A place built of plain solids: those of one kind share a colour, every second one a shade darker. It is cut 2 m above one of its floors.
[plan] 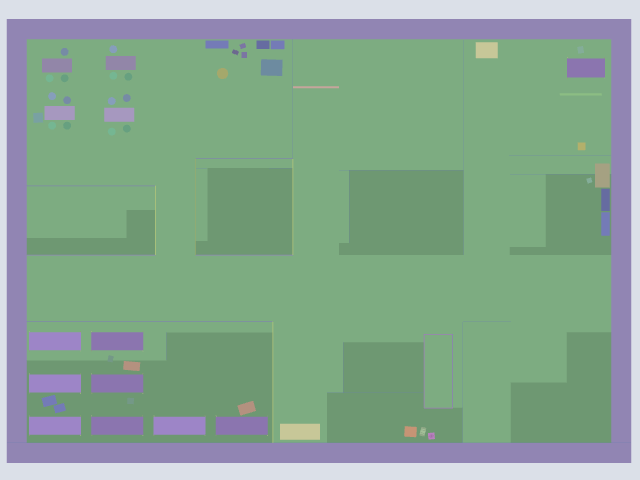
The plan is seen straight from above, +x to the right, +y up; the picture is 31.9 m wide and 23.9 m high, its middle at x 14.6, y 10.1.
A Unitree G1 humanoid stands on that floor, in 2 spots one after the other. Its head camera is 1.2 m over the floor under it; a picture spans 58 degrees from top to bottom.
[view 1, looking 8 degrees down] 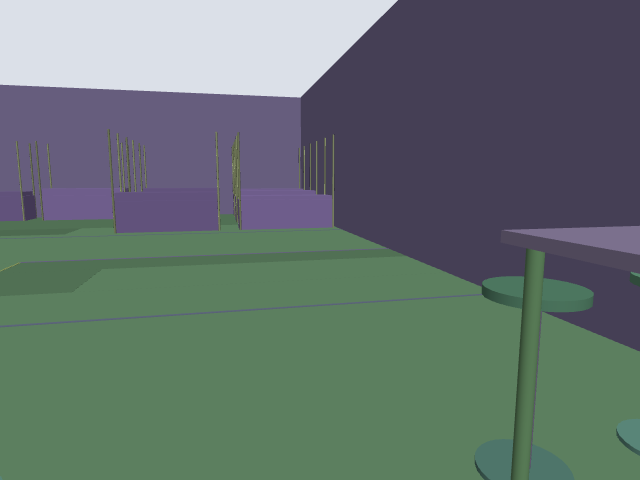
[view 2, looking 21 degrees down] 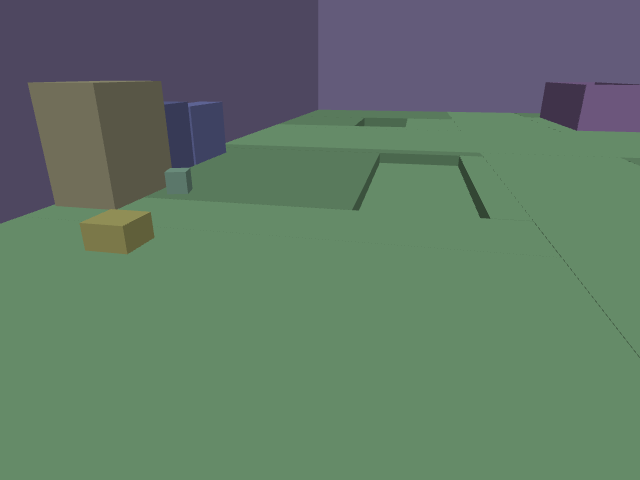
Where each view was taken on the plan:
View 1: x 3.20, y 17.21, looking -103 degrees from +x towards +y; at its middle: floor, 9.69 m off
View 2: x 25.26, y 17.76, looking -78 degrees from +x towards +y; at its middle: floor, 3.77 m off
